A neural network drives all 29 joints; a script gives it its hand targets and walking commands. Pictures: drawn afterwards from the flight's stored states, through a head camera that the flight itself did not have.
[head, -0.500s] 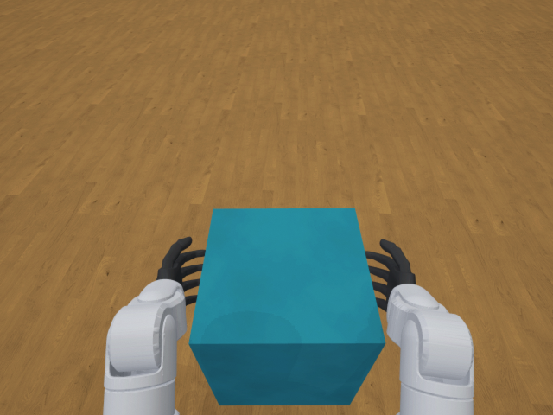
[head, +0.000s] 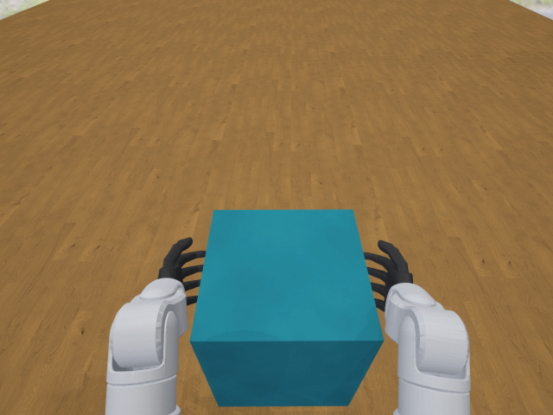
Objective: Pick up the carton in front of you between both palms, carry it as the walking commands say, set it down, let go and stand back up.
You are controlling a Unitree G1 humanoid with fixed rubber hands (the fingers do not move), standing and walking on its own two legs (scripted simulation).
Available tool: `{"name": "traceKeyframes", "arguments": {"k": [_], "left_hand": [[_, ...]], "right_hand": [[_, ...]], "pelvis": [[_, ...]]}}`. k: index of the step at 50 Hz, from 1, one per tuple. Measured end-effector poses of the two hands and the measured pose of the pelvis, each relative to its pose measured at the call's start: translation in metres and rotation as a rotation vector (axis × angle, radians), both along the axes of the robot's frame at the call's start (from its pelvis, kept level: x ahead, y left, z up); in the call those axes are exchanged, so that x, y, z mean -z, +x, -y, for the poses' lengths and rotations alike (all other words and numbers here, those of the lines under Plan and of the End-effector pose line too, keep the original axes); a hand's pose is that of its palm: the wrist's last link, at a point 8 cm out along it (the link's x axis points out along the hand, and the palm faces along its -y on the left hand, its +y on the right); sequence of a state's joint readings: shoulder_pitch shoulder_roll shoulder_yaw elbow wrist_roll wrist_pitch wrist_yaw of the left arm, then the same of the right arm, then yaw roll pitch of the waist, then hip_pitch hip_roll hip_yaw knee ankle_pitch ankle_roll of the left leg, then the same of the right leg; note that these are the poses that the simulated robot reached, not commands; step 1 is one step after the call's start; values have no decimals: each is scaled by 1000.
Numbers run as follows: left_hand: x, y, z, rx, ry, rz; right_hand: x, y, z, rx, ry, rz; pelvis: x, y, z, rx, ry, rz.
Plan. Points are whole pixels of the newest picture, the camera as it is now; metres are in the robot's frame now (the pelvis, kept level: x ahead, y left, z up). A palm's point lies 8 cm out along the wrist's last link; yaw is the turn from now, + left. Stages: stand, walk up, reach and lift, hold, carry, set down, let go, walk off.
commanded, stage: carry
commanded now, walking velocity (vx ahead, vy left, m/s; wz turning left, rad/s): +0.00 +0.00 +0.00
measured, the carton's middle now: (283, 311) +0.29 -0.01 +0.01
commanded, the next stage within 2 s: hold in 1.48 s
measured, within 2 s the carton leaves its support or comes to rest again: neither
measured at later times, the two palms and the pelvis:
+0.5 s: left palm (177, 295) +0.27 +0.14 +0.09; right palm (395, 293) +0.27 -0.16 +0.09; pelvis +0.01 -0.01 -0.01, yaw +1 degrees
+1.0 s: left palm (178, 325) +0.24 +0.14 +0.05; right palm (392, 323) +0.25 -0.16 +0.05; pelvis -0.03 -0.01 +0.00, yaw +1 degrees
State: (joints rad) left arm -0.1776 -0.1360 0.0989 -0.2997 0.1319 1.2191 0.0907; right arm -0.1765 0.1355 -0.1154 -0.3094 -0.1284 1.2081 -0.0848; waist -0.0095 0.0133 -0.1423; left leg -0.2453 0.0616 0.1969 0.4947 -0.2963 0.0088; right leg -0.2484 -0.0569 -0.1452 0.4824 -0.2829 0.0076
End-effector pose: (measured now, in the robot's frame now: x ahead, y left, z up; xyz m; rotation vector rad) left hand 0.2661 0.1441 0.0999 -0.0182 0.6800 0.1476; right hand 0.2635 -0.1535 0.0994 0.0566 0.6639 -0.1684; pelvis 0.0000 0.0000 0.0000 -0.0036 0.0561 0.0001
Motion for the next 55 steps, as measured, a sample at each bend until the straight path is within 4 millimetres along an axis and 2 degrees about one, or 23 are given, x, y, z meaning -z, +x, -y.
{"name": "traceKeyframes", "arguments": {"k": [6,14,29,45,55], "left_hand": [[12,12,2,-15,-5,-45],[17,14,2,-30,-9,-44],[17,-2,5,-19,-5,-47],[40,-21,4,0,36,-54],[59,-20,4,26,70,-44]], "right_hand": [[10,17,2,-14,-4,-45],[14,23,2,-29,-8,-44],[14,4,5,-25,-12,-48],[37,-13,3,-56,-59,-54],[56,-13,2,-78,-95,-44]], "pelvis": [[3,15,6,-5,0,-6],[6,17,10,-9,3,-8],[4,4,11,-9,4,12],[1,-19,11,-10,3,21],[1,-31,10,-11,3,24]]}}
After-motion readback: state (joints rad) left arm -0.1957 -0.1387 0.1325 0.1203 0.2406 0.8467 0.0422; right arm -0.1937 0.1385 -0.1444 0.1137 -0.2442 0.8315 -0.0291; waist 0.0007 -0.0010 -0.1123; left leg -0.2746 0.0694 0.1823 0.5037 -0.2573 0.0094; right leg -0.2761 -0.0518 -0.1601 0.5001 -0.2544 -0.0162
